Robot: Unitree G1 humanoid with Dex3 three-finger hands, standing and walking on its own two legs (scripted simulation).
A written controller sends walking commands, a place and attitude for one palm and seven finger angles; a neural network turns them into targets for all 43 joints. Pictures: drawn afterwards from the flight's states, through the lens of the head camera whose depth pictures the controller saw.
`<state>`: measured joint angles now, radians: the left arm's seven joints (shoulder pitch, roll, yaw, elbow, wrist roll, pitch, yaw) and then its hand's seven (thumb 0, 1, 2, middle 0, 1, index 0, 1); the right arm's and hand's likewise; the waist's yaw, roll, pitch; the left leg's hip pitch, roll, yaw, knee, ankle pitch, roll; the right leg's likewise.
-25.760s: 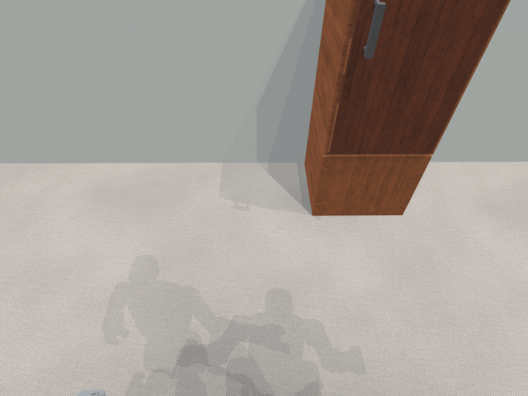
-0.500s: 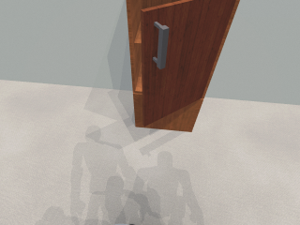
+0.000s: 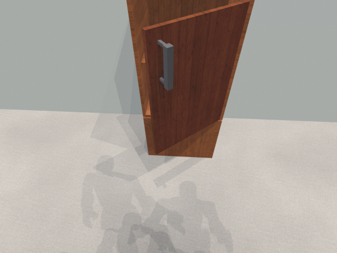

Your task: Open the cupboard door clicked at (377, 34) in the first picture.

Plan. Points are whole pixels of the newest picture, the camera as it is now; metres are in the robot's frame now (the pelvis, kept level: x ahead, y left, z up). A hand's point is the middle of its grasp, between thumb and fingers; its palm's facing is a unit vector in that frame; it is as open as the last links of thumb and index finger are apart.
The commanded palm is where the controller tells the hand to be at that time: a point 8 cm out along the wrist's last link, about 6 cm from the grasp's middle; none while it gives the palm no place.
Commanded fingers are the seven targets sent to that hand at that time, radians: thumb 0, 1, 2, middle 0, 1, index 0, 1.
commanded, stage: let the arm hang, fingers relaxed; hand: left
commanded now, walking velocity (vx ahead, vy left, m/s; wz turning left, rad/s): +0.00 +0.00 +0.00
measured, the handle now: (164, 65) +0.61 +0.04 +0.13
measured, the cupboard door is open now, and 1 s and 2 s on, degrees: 38 38 38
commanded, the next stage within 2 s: look to check the result in 0.06 s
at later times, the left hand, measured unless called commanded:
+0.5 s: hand out of the picture +0.04 +0.22 -0.16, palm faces -0.02 -0.96 -0.29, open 7.4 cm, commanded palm none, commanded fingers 0.00 0.90 0.90 -0.20 -0.30 -0.20 -0.30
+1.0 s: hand out of the picture +0.04 +0.21 -0.17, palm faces -0.05 -0.97 -0.24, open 7.4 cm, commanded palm none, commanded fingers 0.00 0.90 0.90 -0.20 -0.30 -0.20 -0.30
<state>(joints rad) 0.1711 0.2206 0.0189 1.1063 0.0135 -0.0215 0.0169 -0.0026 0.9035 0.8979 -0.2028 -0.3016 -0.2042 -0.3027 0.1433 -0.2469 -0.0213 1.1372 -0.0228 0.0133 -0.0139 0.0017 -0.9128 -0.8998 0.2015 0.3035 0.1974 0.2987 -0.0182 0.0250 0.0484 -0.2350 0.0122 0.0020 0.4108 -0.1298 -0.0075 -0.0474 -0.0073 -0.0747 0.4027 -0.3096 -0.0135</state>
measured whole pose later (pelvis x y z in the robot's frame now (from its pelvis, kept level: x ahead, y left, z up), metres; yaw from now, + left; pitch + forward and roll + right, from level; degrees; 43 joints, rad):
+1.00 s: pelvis +0.01 +0.01 +0.00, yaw -5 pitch -2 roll +0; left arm 0.23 0.21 0.04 1.10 0.02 0.03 0.01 0.00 0.90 0.90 -0.20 -0.30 -0.20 -0.30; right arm 0.13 -0.22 -0.04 1.09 -0.02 0.04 -0.03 0.00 -0.91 -0.90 0.20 0.30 0.20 0.30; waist 0.01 0.02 0.07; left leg -0.25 0.05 0.08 0.48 -0.20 -0.01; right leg -0.08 0.01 0.01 0.44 -0.33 -0.01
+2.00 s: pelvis -0.01 +0.00 -0.02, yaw -39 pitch +0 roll +0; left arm 0.14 0.26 0.08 0.88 0.02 0.02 -0.03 0.00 0.91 0.90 -0.20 -0.30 -0.20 -0.30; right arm 0.22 -0.25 -0.05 0.91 -0.02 0.05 -0.02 0.00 -0.91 -0.90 0.20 0.30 0.20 0.30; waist 0.00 0.03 0.12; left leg -0.32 0.13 0.08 0.82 -0.50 -0.07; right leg -0.33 0.00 -0.03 0.64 -0.30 -0.02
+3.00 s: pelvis +0.05 -0.09 +0.00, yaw -75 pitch +1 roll -1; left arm 0.24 0.24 0.09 1.00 0.04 0.03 -0.05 0.01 0.90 0.90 -0.20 -0.30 -0.20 -0.30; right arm 0.24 -0.19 -0.03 0.89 -0.04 -0.06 -0.02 0.00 -0.91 -0.90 0.20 0.30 0.20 0.30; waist 0.01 -0.05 0.08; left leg -0.24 0.07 0.13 0.52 -0.30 0.00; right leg -0.48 -0.02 0.00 1.13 -0.38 0.00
